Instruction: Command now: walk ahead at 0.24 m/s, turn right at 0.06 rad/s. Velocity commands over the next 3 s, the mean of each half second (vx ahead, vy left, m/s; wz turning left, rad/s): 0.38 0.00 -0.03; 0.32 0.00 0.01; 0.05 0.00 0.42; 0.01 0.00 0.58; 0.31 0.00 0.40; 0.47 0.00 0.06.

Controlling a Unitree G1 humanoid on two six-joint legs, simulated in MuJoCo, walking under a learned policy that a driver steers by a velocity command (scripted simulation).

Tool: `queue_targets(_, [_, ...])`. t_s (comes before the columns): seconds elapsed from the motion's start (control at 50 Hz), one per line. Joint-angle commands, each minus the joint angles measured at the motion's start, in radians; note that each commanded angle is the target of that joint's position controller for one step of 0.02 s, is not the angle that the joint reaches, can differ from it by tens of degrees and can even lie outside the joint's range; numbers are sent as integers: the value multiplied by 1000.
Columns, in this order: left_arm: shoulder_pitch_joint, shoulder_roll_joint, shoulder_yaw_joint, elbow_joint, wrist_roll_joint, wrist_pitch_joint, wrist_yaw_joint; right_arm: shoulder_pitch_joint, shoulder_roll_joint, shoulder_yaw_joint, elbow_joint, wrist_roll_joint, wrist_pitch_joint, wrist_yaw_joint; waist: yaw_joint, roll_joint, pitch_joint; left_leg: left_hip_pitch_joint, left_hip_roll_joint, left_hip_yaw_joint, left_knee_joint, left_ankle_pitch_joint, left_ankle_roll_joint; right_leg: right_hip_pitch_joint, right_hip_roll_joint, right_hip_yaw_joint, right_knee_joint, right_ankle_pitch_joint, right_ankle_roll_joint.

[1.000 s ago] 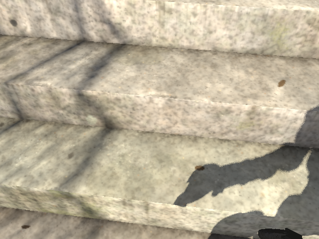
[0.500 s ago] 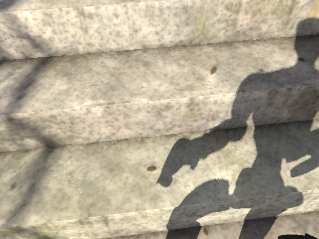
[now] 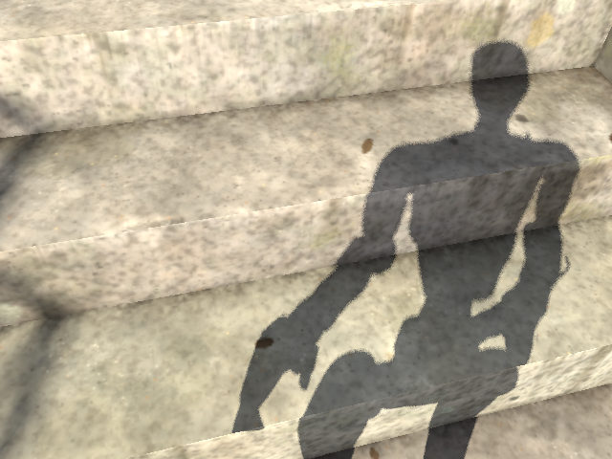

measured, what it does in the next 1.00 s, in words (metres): climbs: right foot 0.19 m higher, then left foot 0.18 m higher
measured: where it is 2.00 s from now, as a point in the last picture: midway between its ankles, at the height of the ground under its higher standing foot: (452, 351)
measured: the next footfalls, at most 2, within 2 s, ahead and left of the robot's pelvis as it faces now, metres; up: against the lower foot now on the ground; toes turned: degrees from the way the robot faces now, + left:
right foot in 0.34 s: +0.36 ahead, -0.20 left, +0.19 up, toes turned -7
left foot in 0.94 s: +0.58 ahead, -0.12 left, +0.37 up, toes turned +3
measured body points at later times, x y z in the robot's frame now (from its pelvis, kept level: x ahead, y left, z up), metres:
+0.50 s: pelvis +0.22 -0.14 +0.09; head +0.24 -0.14 +0.54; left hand +0.36 +0.08 -0.03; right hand +0.28 -0.39 -0.04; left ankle +0.12 +0.04 -0.40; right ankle +0.32 -0.20 -0.55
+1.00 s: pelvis +0.44 -0.18 +0.25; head +0.46 -0.20 +0.70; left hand +0.33 +0.03 +0.12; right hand +0.64 -0.32 +0.13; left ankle +0.54 -0.12 -0.36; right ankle +0.35 -0.21 -0.49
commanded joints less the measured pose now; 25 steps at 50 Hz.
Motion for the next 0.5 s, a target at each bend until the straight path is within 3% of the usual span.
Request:
queue_targets(0.02, [-228,109,33,-125,16,-28,20,243,-227,-85,30,-40,-19,-77,-172,238,78,296,477,-667,-404,-282,335,-638,-5,54,634,-108,-60])
queue_targets(0.04, [-198,80,34,-115,15,-28,18,237,-178,-65,46,-62,-29,-77,-138,212,57,280,422,-575,-356,-193,293,-698,50,114,918,-51,-112])
queue_targets(0.08, [-200,52,32,-113,27,-17,-4,268,-77,-25,103,-72,-18,-54,-112,142,49,288,341,-373,-296,2,244,-841,101,95,1211,-44,-208])
queue_targets(0.1, [-199,-64,1,-180,81,-42,-11,316,-201,-99,138,30,-37,-97,-50,16,95,437,301,-317,-306,103,180,-957,0,-67,1229,-95,-135])
queue_targets(0.12, [-286,-92,-19,-211,80,-46,-14,368,-157,-84,168,26,-51,-113,-81,20,98,450,320,-303,-312,250,176,-1030,-24,-111,1339,-147,-109])
queue_targets(0.14, [-348,-90,-25,-252,72,-35,-7,397,-123,-78,182,17,-64,-119,-91,61,106,460,334,-299,-316,297,173,-1090,-65,-88,1401,-194,-101])
queue_targets(0.18, [-498,-74,-40,-372,54,-15,4,408,-112,-77,210,11,-83,-124,-93,145,170,413,358,-272,-423,226,151,-1188,-122,-68,1388,-322,-112])
queue_targets(0.2, [-548,-56,-43,-421,47,-9,9,411,-130,-80,222,7,-89,-126,-97,163,199,403,354,-247,-484,193,136,-1214,-137,-81,1340,-367,-120])
queue_targets(0.22, [-470,-73,-109,-341,8,42,-26,492,-22,-31,332,-107,-44,-91,-114,149,-77,412,356,-296,-389,217,143,-1237,-110,37,1337,-360,-261])
queue_targets(0.24, [-429,-75,-106,-353,19,53,-35,405,-88,-40,302,-122,-32,-62,-28,74,-12,351,335,-231,-438,137,128,-1202,-146,-15,1114,-237,-287])
queue_targets(0.26, [-531,-77,-85,-461,18,17,-17,399,-185,-79,263,40,-53,-108,-43,181,238,176,319,-133,-692,171,123,-1015,-162,-199,1015,-282,-182])
queue_targets(0.28, [-468,-100,-107,-431,1,9,-24,281,-161,-61,230,77,-51,-121,8,103,214,-175,246,-24,-787,312,113,-499,-169,-238,704,-156,-193])
queue_targets(0.3, [-392,-62,-81,-386,-16,15,-24,297,-197,-62,194,93,-52,-120,-6,48,94,-234,223,-2,-714,656,141,-167,-69,-359,654,-117,-179])
queue_targets(0.32, [-183,-52,-60,-317,-17,22,-16,365,-259,-63,202,106,-67,-109,65,118,-80,-164,275,18,-492,1345,153,119,25,-378,713,-80,-183])
queue_targets(0.34, [97,-6,-18,-240,-13,31,-1,332,-380,-102,191,92,-78,-95,204,197,-264,9,277,23,-188,1600,103,260,66,-289,569,-76,-198])
queue_targets(0.36, [210,74,18,-197,4,32,10,318,-411,-129,169,96,-93,-73,245,185,-377,17,245,-32,106,1450,48,354,26,-100,412,-149,-211])
queue_targets(0.38, [207,188,58,-190,32,30,27,331,-317,-117,93,88,-96,-41,206,-107,-399,-258,95,-76,512,1023,-4,435,-228,427,74,-466,-286])
queue_targets(0.4, [135,251,85,-195,21,55,35,214,-283,-138,58,33,-91,-26,206,-186,-452,-292,-48,-177,1052,300,-30,298,-322,835,-352,-783,-251])
queue_targets(0.42, [-20,249,85,-189,23,39,27,230,-128,-124,3,6,-80,-47,86,-176,-367,-428,-35,-367,1399,318,-43,180,-355,854,-431,-803,-161])
queue_targets(0.44, [140,187,22,-57,50,26,-47,218,-137,-114,69,68,-54,17,107,-163,92,-704,-90,-552,1440,575,67,-122,-250,715,-368,-699,-71])
queue_targets(0.46, [79,140,19,-7,27,11,-83,300,-96,-95,96,37,-57,26,27,-56,83,-735,-66,-504,1519,582,105,-147,-268,542,-287,-493,-109])
queue_targets(0.48, [-71,10,28,25,4,-1,-33,313,1,-82,-17,-28,-44,-64,-155,-25,-76,-665,-22,-272,1525,483,32,-51,-290,408,-232,-454,-86])
queue_targets(0.5, [-76,-46,2,52,20,-24,-21,292,48,-43,-34,-45,-29,-99,-177,19,-39,-700,9,-263,1533,440,18,-117,-260,257,-205,-326,-95])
